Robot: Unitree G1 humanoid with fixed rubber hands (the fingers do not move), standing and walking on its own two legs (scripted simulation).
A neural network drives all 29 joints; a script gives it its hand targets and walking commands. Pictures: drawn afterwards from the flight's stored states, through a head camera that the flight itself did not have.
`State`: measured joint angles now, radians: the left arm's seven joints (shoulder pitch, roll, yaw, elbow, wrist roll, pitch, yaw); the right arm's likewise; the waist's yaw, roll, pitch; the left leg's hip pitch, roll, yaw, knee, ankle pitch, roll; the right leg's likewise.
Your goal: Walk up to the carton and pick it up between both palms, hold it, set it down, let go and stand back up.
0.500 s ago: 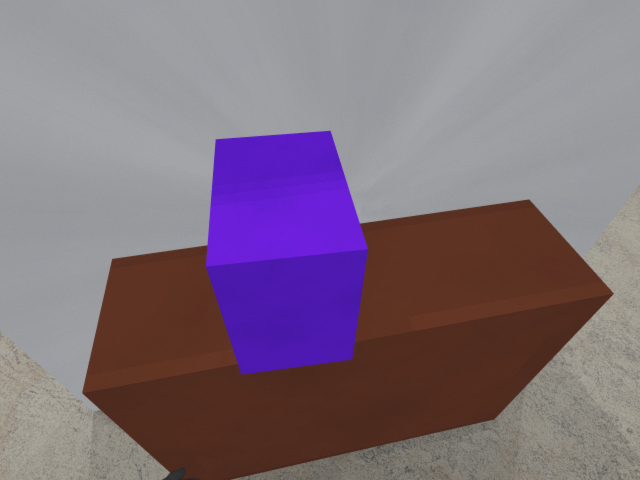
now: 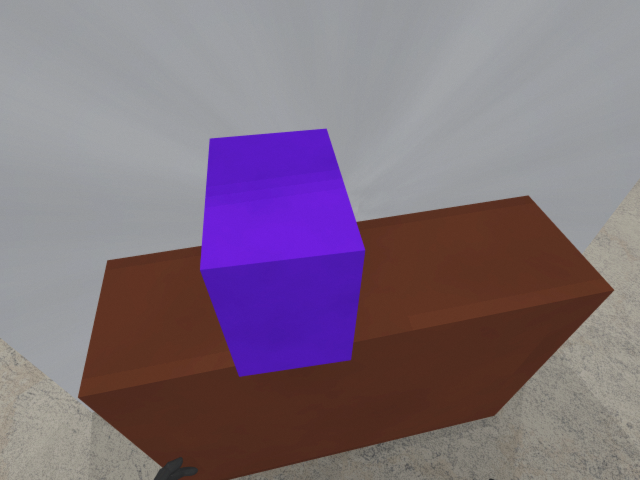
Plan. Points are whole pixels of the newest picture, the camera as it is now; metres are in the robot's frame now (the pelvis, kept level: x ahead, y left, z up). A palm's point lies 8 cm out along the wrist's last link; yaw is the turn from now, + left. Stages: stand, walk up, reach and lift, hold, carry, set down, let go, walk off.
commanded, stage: walk up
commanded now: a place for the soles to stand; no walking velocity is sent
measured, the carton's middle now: (282, 253) +0.44 +0.07 +0.03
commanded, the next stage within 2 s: reach and lift in 0.06 s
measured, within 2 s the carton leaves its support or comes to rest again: neither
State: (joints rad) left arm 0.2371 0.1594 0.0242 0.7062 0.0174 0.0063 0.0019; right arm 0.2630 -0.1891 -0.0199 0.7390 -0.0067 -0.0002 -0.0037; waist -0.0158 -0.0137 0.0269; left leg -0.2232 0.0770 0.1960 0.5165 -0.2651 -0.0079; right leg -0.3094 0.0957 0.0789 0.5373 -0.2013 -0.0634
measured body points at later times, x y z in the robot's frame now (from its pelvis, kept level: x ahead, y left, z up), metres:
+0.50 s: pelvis +0.02 +0.03 +0.00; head +0.00 +0.04 +0.45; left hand +0.16 +0.24 -0.08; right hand +0.19 -0.20 -0.09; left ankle +0.01 +0.12 -0.73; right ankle +0.05 -0.07 -0.73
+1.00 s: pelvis +0.04 +0.02 +0.01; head +0.01 +0.02 +0.46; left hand +0.19 +0.24 -0.04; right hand +0.22 -0.18 -0.04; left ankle +0.01 +0.12 -0.73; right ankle +0.05 -0.07 -0.73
